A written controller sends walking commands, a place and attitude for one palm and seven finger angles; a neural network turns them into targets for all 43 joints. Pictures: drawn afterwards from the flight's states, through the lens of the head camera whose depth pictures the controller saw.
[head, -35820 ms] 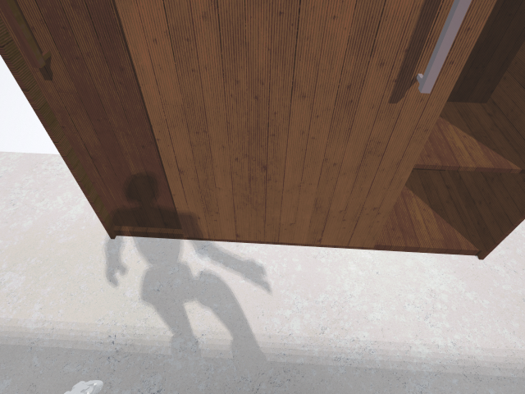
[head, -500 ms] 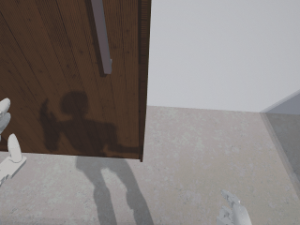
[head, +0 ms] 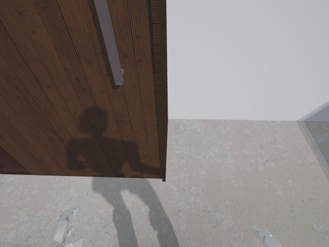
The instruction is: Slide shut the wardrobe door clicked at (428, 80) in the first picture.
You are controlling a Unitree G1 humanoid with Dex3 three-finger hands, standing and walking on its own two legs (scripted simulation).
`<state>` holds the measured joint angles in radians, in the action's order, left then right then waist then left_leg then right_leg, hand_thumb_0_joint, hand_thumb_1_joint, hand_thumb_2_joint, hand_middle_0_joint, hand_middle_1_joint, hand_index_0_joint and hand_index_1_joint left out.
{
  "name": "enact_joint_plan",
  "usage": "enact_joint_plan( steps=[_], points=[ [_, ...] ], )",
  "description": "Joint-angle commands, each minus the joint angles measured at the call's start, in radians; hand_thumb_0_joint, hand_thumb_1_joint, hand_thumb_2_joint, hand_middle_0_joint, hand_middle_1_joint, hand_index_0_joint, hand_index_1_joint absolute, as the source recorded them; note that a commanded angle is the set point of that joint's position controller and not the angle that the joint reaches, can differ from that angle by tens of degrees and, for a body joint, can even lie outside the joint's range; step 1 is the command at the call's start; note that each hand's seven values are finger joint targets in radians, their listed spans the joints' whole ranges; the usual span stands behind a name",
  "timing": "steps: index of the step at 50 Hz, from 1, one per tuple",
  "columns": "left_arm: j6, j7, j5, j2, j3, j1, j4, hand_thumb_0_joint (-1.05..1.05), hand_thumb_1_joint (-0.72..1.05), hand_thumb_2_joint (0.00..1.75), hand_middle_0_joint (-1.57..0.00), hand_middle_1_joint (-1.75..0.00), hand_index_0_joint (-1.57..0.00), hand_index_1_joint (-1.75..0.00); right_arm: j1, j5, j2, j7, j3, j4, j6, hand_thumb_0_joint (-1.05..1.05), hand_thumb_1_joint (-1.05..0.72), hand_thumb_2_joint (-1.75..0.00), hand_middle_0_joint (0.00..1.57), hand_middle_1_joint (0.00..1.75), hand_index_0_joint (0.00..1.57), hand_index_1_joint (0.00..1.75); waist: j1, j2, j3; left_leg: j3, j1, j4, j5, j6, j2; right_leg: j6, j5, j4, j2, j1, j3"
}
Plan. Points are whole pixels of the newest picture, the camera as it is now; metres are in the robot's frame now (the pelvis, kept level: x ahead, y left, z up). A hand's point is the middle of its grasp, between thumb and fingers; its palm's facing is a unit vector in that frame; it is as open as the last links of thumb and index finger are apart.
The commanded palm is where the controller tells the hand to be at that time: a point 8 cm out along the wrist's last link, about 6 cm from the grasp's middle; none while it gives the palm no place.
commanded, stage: let the arm hang, fingers relaxed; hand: left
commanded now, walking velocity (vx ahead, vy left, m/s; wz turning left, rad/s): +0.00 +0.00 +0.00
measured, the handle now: (110, 33) +0.60 +0.18 +0.23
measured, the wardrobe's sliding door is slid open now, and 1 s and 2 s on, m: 0.01 0.01 0.01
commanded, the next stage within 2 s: look to check the result in 0.92 s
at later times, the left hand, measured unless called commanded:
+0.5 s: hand out of the picture -0.03 +0.19 -0.16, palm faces -0.02 -0.97 -0.23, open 7.3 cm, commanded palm none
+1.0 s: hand out of the picture +0.02 +0.17 -0.16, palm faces -0.02 -0.98 -0.19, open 7.3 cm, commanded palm none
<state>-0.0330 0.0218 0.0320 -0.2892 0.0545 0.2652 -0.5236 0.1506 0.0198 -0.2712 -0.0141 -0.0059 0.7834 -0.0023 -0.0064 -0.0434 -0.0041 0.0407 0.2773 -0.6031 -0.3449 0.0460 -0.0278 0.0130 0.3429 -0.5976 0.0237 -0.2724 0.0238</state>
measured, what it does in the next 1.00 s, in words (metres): stands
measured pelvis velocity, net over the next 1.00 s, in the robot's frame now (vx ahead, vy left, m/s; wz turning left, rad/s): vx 0.02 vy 0.00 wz -0.02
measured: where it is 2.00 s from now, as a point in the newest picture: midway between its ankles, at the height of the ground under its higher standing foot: outside the picture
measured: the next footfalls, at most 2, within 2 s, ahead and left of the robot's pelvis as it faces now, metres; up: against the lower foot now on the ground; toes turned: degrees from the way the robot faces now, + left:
none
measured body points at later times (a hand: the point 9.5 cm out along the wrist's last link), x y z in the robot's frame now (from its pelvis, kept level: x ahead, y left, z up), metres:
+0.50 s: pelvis +0.01 +0.00 +0.02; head +0.04 +0.00 +0.46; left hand -0.03 +0.24 -0.14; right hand -0.01 -0.22 -0.15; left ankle -0.02 +0.09 -0.73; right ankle -0.02 -0.13 -0.73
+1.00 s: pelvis +0.02 +0.00 +0.02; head +0.04 +0.00 +0.46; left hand +0.02 +0.22 -0.15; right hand +0.01 -0.23 -0.14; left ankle -0.02 +0.09 -0.73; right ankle -0.02 -0.13 -0.73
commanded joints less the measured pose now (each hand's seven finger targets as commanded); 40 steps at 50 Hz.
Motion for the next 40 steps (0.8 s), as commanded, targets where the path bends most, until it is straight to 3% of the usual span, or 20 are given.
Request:
enact_joint_plan(
  steps=[1,3,8,10,15,22,29,40],
  points=[
    [0.021,0.004,-0.01,-0.1,-0.019,-0.024,-0.147,0.0,0.9,0.9,-0.2,-0.3,-0.2,-0.3,0.03,0.003,-0.109,0.013,-0.022,-0.003,0.004,0.0,-0.9,-0.9,0.2,0.3,0.2,0.3,0.006,0.067,0.017,-0.137,-0.03,0.165,0.352,-0.001,0.117,-0.054,-0.313,0.13,0.085,0.08,-0.101],
    [0.021,0.004,-0.015,-0.088,-0.028,-0.015,-0.264,0.0,0.9,0.9,-0.2,-0.3,-0.2,-0.3,0.022,0.001,-0.102,0.019,-0.009,0.052,0.004,0.0,-0.9,-0.9,0.2,0.3,0.2,0.3,0.019,-0.027,0.016,-0.144,-0.045,0.214,0.339,0.005,0.125,-0.042,-0.226,0.159,0.067,0.115,-0.09],
    [0.027,0.003,-0.022,-0.039,-0.029,0.034,-0.449,0.0,0.9,0.9,-0.2,-0.3,-0.2,-0.3,0.077,-0.002,-0.058,0.037,-0.004,0.166,0.002,0.0,-0.9,-0.9,0.2,0.3,0.2,0.3,0.022,-0.149,-0.018,-0.142,-0.093,0.253,0.263,0.012,0.126,-0.053,-0.202,0.225,0.066,0.161,-0.074],
    [0.031,0.004,-0.022,-0.025,-0.037,0.039,-0.49,0.0,0.9,0.9,-0.2,-0.3,-0.2,-0.3,0.112,-0.006,-0.051,0.042,-0.006,0.198,-0.001,0.0,-0.9,-0.9,0.2,0.3,0.2,0.3,0.014,-0.072,-0.023,-0.137,-0.13,0.241,0.303,0.012,0.131,-0.054,-0.234,0.246,0.069,0.16,-0.07],
    [0.03,0.009,-0.024,-0.003,-0.051,0.051,-0.563,0.0,0.9,0.9,-0.2,-0.3,-0.2,-0.3,0.168,-0.011,-0.038,0.049,-0.008,0.264,-0.005,0.0,-0.9,-0.9,0.2,0.3,0.2,0.3,0.004,0.017,0.031,-0.13,-0.154,0.247,0.333,0.012,0.141,-0.051,-0.24,0.262,0.068,0.129,-0.066],
    [0.028,0.014,-0.023,0.019,-0.056,0.076,-0.611,0.0,0.9,0.9,-0.2,-0.3,-0.2,-0.3,0.187,-0.012,-0.014,0.053,-0.007,0.308,-0.003,0.0,-0.9,-0.9,0.2,0.3,0.2,0.3,0.004,0.072,0.073,-0.117,-0.148,0.259,0.291,0.013,0.136,-0.048,-0.222,0.268,0.068,0.102,-0.076],
    [0.031,0.02,-0.02,0.024,-0.051,0.076,-0.613,0.0,0.9,0.9,-0.2,-0.3,-0.2,-0.3,0.182,-0.012,0.006,0.051,-0.007,0.332,0.0,0.0,-0.9,-0.9,0.2,0.3,0.2,0.3,0.005,0.075,0.087,-0.107,-0.149,0.261,0.302,0.011,0.134,-0.046,-0.234,0.265,0.069,0.094,-0.082],
    [0.033,0.02,-0.022,0.033,-0.044,0.056,-0.609,0.0,0.9,0.9,-0.2,-0.3,-0.2,-0.3,0.174,-0.009,0.014,0.054,-0.004,0.337,0.006,0.0,-0.9,-0.9,0.2,0.3,0.2,0.3,0.006,0.017,0.1,-0.101,-0.15,0.269,0.34,0.005,0.135,-0.045,-0.263,0.266,0.071,0.11,-0.083]
  ],
)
